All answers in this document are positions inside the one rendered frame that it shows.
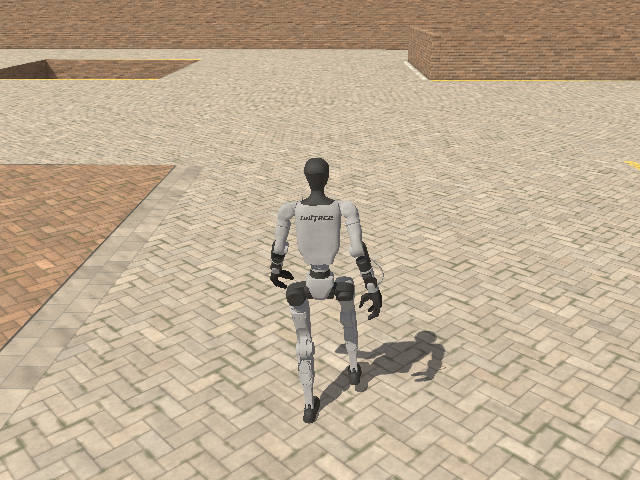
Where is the right robot upper arm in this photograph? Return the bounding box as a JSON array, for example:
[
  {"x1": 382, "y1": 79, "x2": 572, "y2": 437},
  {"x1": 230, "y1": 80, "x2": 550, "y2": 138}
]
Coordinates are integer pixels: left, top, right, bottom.
[{"x1": 338, "y1": 200, "x2": 365, "y2": 258}]

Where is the robot right thigh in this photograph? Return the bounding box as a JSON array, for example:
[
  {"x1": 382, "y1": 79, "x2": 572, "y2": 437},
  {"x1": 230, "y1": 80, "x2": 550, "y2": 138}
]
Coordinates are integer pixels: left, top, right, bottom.
[{"x1": 334, "y1": 276, "x2": 355, "y2": 327}]

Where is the left robot hand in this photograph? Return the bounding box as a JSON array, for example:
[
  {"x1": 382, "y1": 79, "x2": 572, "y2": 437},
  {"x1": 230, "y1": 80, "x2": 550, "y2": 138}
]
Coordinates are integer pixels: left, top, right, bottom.
[{"x1": 270, "y1": 270, "x2": 294, "y2": 289}]

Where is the right robot hand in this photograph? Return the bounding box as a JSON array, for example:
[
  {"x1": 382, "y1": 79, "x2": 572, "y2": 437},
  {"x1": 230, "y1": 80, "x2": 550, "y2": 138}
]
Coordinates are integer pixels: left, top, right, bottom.
[{"x1": 359, "y1": 290, "x2": 382, "y2": 320}]

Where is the left robot forearm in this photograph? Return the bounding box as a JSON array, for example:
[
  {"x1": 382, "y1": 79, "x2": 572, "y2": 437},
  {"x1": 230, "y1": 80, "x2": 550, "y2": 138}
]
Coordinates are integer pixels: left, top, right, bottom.
[{"x1": 270, "y1": 240, "x2": 285, "y2": 274}]

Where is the robot right shin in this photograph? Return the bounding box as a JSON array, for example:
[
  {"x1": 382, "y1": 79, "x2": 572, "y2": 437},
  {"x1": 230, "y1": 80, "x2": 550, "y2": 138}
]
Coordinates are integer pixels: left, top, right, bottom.
[{"x1": 343, "y1": 309, "x2": 358, "y2": 372}]

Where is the right robot forearm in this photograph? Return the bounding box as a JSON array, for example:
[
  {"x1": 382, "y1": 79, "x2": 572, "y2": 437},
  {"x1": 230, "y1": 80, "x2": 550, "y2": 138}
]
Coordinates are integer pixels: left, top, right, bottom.
[{"x1": 356, "y1": 242, "x2": 379, "y2": 293}]

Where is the left robot upper arm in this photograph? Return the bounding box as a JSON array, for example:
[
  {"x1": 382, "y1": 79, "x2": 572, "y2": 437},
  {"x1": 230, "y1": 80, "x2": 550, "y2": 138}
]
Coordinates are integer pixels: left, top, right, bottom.
[{"x1": 273, "y1": 201, "x2": 298, "y2": 255}]

